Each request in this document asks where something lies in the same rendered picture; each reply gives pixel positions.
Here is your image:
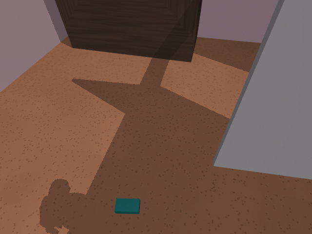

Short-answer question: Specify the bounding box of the small box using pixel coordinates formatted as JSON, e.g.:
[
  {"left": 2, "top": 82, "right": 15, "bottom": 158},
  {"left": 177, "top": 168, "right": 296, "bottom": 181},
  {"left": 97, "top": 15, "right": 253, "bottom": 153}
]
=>
[{"left": 115, "top": 198, "right": 140, "bottom": 214}]

